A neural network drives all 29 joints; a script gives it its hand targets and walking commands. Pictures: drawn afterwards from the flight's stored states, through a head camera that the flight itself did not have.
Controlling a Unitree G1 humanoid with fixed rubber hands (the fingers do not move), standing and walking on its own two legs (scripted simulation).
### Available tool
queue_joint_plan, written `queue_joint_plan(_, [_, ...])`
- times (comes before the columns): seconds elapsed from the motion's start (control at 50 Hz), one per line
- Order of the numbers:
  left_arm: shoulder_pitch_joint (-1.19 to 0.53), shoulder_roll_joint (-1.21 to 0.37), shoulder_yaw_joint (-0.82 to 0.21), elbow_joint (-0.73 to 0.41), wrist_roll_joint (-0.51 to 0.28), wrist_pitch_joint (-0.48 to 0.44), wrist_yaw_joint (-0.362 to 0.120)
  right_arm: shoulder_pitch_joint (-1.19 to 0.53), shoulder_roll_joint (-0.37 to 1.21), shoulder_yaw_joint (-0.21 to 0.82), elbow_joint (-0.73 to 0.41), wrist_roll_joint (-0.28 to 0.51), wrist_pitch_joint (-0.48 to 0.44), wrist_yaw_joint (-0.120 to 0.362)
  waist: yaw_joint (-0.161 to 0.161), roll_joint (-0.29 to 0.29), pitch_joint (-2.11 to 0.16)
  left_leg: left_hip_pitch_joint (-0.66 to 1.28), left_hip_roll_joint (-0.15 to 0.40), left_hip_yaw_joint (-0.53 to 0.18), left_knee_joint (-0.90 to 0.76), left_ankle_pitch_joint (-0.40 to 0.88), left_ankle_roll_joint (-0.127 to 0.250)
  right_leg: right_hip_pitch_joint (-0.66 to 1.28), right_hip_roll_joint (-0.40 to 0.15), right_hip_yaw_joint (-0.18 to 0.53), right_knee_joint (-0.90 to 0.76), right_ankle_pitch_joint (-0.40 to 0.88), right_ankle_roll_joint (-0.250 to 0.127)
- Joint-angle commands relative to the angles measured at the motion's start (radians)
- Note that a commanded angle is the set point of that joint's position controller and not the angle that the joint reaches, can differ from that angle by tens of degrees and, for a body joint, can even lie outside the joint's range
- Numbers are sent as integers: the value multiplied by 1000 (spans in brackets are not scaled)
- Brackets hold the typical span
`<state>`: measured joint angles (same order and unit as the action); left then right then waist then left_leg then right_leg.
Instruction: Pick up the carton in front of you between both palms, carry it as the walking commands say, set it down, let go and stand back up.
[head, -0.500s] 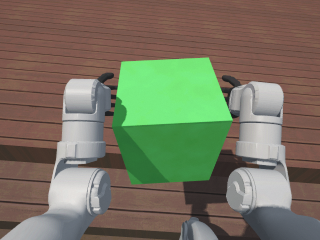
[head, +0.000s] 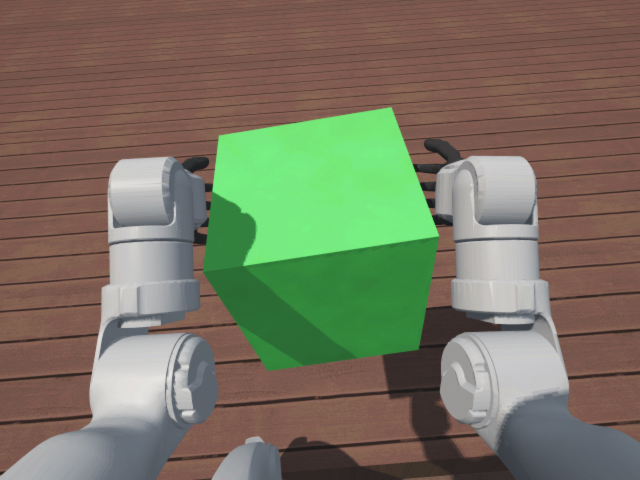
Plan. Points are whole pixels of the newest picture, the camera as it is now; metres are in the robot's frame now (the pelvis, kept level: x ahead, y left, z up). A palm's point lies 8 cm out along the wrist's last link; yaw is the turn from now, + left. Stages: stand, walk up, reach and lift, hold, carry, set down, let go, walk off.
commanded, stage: carry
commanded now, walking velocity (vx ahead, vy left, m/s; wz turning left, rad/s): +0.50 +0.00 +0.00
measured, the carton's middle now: (324, 249) +0.39 -0.02 +0.10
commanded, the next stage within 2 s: none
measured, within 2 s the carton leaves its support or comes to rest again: neither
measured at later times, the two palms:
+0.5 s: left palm out of the picture +0.68 +0.14 +0.35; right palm out of the picture +0.69 -0.15 +0.35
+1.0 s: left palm out of the picture +0.98 +0.12 +0.48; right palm out of the picture +0.96 -0.16 +0.47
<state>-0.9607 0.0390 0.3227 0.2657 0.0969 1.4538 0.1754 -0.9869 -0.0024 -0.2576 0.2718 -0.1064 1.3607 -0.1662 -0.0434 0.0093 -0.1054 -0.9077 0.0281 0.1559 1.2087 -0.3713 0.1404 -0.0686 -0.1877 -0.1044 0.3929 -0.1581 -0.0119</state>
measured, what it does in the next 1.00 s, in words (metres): climbs: right foot 0.15 m higher, then left foot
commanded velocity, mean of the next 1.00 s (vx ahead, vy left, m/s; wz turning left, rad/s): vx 0.50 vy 0.00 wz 0.00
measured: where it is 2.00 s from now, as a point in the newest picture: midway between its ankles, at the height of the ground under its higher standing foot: (327, 198)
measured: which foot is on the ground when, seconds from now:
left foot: down 0.00-0.50, up 0.52-0.92, down 0.94-1.00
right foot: up 0.00-0.46, down 0.48-0.96, up 0.98-1.00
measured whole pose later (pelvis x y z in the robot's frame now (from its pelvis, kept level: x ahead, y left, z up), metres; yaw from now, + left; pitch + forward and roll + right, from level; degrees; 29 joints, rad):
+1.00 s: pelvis +0.59 -0.01 +0.26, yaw +0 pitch +4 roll +0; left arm -1.04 0.01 0.34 0.41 0.18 1.35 0.20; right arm -1.03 0.02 -0.30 0.40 -0.15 1.39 -0.24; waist -0.04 0.00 -0.14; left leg -0.47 0.00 0.12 0.60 -0.18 0.07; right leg -0.37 -0.02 -0.06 0.98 -0.48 -0.02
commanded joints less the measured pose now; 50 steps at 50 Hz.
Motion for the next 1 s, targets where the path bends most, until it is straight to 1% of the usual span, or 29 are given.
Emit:
queue_joint_plan(0.0, [-770,-1062,-401,-61,-416,-70,-307,-678,1180,469,-37,514,8,242,-130,78,-597,990,144,-623,-712,707,121,-446,227,67,998,105,25])
queue_joint_plan(0.02, [-741,-1053,-365,-43,-383,-80,-299,-708,1210,478,-55,548,-4,253,-110,231,-735,1080,292,-894,-662,1103,281,-529,331,266,1479,-78,14])
queue_joint_plan(0.04, [-742,-1047,-360,-57,-356,-89,-290,-749,1241,496,-112,573,-19,268,-83,126,-752,1106,265,-836,-595,911,252,-632,297,347,1575,-66,-20])
queue_joint_plan(0.08, [-841,-1051,-379,-166,-360,-103,-273,-862,1273,524,-221,616,-38,291,-43,74,-534,995,216,-744,-637,290,148,-832,233,280,1527,-84,-73])
queue_joint_plan(0.12, [-866,-1028,-418,-235,-364,-118,-248,-863,1285,533,-241,632,-41,307,-19,73,-441,943,215,-622,-698,114,111,-869,181,250,1461,-58,-101])
queue_joint_plan(0.14, [-860,-1024,-442,-258,-368,-122,-239,-831,1281,535,-234,624,-37,310,-26,51,-416,959,225,-587,-725,93,102,-912,170,226,1438,-77,-108])
queue_joint_plan(0.18, [-809,-1019,-476,-260,-372,-124,-229,-772,1256,531,-220,602,-26,308,-46,8,-391,1030,265,-543,-776,321,126,-974,160,141,1328,-160,-101])
queue_joint_plan(0.22, [-774,-1033,-509,-238,-369,-115,-225,-736,1206,532,-209,577,-16,299,-90,73,-407,1180,307,-542,-794,484,163,-1208,160,102,1583,-299,-124])
queue_joint_plan(0.26, [-754,-1035,-523,-206,-376,-99,-227,-696,1155,517,-185,542,-5,296,-121,76,-362,1349,340,-542,-813,388,160,-1494,144,144,1777,-474,-140])
queue_joint_plan(0.28, [-722,-1024,-525,-169,-373,-90,-229,-694,1152,514,-181,534,2,296,-93,35,-326,1311,281,-488,-838,313,115,-1488,122,129,1676,-476,-138])
queue_joint_plan(0.32, [-727,-1013,-522,-136,-382,-78,-232,-707,1110,489,-157,521,16,306,-54,58,-215,1127,220,-366,-958,158,65,-1398,97,30,1467,-392,-102])
queue_joint_plan(0.36, [-765,-1038,-529,-114,-401,-69,-233,-731,1081,460,-137,516,27,314,-3,141,-218,786,159,-151,-1155,406,64,-896,89,-87,1061,-294,-121])
queue_joint_plan(0.38, [-757,-1062,-529,-75,-416,-61,-232,-735,1083,436,-109,507,37,316,26,201,-238,714,129,-48,-1138,757,51,-689,134,-147,937,-183,-143])
queue_joint_plan(0.42, [-757,-1115,-523,-26,-452,-58,-238,-711,1063,391,-55,468,46,315,106,308,-379,837,153,3,-890,1534,23,-469,254,-226,791,-118,-156])
queue_joint_plan(0.44, [-760,-1145,-522,-19,-474,-60,-245,-713,1061,375,-39,449,44,315,183,344,-454,911,167,12,-686,1712,-2,-356,295,-237,691,-127,-147])
queue_joint_plan(0.46, [-777,-1181,-519,-15,-497,-68,-258,-716,1033,354,-46,429,33,313,243,320,-532,917,135,5,-387,1655,-42,-194,316,-121,462,-150,-127])
queue_joint_plan(0.48, [-774,-1200,-512,-20,-523,-80,-272,-687,1031,336,-31,409,23,309,229,155,-556,650,50,-68,-80,1114,-71,-11,197,287,214,-280,-193])
queue_joint_plan(0.5, [-791,-1209,-514,-21,-542,-98,-288,-671,1035,314,-34,374,12,305,161,-296,-659,394,-159,-178,415,201,-138,120,-91,889,-6,22,-370])
queue_joint_plan(0.52, [-798,-1241,-507,-26,-563,-102,-310,-712,1005,292,-48,353,0,290,131,-216,-709,332,-138,-398,648,161,-95,132,-85,877,74,69,-375])
queue_joint_plan(0.56, [-868,-1294,-505,-76,-588,-112,-336,-821,992,290,-161,347,-15,267,106,-50,-520,142,-69,-317,647,110,-49,19,-50,689,156,-29,-296])
queue_joint_plan(0.62, [-862,-1326,-485,-27,-589,-103,-347,-932,991,337,-237,374,-23,240,117,-42,-431,36,-27,-288,549,67,-27,54,-32,561,141,-62,-254])
queue_joint_plan(0.66, [-851,-1313,-474,-34,-572,-94,-335,-927,1000,365,-249,387,-24,230,132,-9,-434,9,-10,-263,310,-161,-34,120,-58,519,131,27,-260])
queue_joint_plan(0.74, [-799,-1253,-425,5,-508,-62,-312,-850,1013,370,-181,391,7,222,114,-107,-478,112,23,-168,-121,31,-42,134,-70,324,84,247,-239])
queue_joint_plan(0.84, [-706,-1188,-365,127,-423,-52,-314,-816,1063,369,-32,423,30,247,91,-190,-414,377,-51,-29,-576,165,-103,66,7,121,66,336,-162])
queue_joint_plan(0.9, [-681,-1156,-330,181,-394,-64,-316,-784,1100,328,68,442,22,272,21,-125,-446,719,-72,17,-775,294,-76,-26,61,3,297,503,-80])
queue_joint_plan(0.92, [-686,-1138,-318,194,-388,-67,-316,-768,1094,304,96,443,16,280,-18,-62,-484,918,69,-167,-761,292,-28,-184,75,-7,449,278,-35])
queue_joint_plan(0.94, [-701,-1149,-309,208,-386,-71,-317,-767,1062,287,110,429,6,282,-24,162,-500,1092,283,-561,-775,417,95,-478,179,-27,675,-22,6])
queue_joint_plan(0.96, [-723,-1152,-307,212,-384,-74,-317,-776,1070,283,112,430,-1,285,-31,284,-452,1168,339,-734,-807,511,182,-701,252,26,822,-382,3])
queue_joint_plan(0.98, [-734,-1162,-309,205,-385,-84,-314,-788,1078,276,90,441,-5,293,-26,171,-422,1152,351,-715,-794,495,183,-768,206,95,904,-409,-23])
